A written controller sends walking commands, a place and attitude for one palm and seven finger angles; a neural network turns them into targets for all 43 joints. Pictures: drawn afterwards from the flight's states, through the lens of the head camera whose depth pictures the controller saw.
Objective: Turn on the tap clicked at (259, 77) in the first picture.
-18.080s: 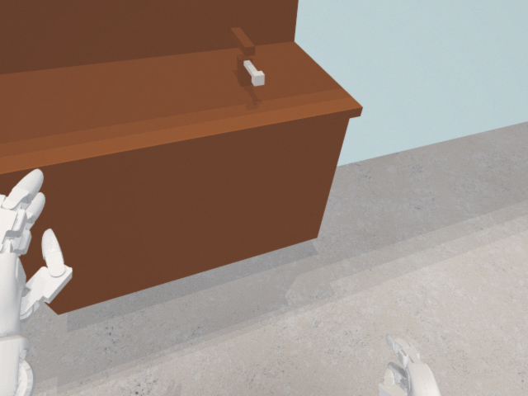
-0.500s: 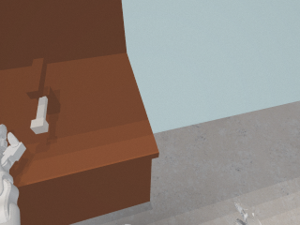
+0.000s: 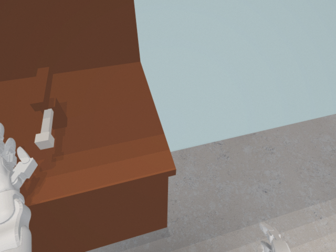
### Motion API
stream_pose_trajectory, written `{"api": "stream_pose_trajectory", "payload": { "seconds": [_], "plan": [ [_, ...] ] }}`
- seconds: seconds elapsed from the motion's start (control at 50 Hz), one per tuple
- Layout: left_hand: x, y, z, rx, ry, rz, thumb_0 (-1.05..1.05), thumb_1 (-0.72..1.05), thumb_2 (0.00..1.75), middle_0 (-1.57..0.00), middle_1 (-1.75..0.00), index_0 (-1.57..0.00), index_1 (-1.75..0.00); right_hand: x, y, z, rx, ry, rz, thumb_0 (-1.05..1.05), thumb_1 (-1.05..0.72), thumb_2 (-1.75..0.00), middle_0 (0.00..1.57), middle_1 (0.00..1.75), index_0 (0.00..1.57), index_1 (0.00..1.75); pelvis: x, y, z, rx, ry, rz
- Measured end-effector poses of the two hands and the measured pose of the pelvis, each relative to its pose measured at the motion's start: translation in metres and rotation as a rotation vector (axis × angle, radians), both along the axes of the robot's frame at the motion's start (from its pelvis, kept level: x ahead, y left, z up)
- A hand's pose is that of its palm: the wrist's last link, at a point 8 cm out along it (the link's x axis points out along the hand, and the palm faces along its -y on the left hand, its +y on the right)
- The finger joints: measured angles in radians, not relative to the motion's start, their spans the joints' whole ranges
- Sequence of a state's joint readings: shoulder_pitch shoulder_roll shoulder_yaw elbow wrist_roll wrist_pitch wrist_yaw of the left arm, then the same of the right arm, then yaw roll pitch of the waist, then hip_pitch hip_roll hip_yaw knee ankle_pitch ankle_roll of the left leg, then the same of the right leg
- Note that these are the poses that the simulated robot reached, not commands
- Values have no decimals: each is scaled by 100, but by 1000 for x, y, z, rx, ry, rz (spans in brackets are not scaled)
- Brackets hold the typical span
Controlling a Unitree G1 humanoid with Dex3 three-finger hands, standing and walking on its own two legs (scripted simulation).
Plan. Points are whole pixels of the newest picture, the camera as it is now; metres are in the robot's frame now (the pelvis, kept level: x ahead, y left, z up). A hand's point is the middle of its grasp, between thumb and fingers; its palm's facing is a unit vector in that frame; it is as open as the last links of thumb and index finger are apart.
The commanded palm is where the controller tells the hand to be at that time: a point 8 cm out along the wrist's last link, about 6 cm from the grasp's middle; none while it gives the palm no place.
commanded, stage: push the lever round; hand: left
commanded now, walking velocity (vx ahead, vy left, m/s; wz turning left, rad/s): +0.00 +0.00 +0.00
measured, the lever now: (44, 140) +0.32 +0.31 +0.10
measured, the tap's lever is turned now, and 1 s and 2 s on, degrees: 0 26 50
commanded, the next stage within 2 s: none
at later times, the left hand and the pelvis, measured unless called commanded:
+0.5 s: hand (52, 152) +0.30 +0.29 +0.08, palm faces +0.58 -0.81 -0.08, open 7.8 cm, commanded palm +0.26 +0.32 +0.09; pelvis +0.00 +0.00 +0.00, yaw +0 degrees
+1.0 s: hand (69, 145) +0.32 +0.27 +0.08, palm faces +0.67 -0.74 -0.07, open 7.8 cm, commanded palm +0.27 +0.29 +0.09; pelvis +0.01 -0.01 +0.00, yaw +0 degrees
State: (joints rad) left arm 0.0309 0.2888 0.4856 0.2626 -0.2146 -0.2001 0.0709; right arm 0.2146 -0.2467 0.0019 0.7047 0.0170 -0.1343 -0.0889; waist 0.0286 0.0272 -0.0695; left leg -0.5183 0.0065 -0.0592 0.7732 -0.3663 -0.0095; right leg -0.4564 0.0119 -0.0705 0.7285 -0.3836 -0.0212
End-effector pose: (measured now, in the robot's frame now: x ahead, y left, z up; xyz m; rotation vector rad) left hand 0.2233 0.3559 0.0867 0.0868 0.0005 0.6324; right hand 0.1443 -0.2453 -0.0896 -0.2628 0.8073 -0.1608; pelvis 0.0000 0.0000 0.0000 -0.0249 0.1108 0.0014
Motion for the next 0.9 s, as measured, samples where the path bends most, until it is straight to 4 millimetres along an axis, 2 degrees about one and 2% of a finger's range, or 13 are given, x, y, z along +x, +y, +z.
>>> {"api": "stream_pose_trajectory", "payload": {
  "seconds": [0.14,0.42,0.68,0.9],
  "plan": [
    [17,-16,5,6,-15,-55,2,90,90,-15,-15,-15,-15,2,3,1,3,-21,-3,1,-90,-90,20,30,20,30,-3,1,0,0,-4,1],
    [24,-22,0,-2,8,-13,2,90,90,-15,-15,-16,-15,3,5,0,20,-5,3,1,-90,-90,20,30,20,30,1,-1,1,3,0,-4],
    [41,-54,-2,-12,-3,10,1,91,90,-15,-15,-16,-15,10,5,-5,25,16,16,1,-90,-90,20,30,20,30,6,-2,0,8,5,2],
    [45,-62,-2,-15,14,83,2,90,90,-15,-15,-16,-15,18,5,-4,42,28,15,1,-90,-90,20,30,20,30,11,-6,1,11,3,-1]
  ]
}}
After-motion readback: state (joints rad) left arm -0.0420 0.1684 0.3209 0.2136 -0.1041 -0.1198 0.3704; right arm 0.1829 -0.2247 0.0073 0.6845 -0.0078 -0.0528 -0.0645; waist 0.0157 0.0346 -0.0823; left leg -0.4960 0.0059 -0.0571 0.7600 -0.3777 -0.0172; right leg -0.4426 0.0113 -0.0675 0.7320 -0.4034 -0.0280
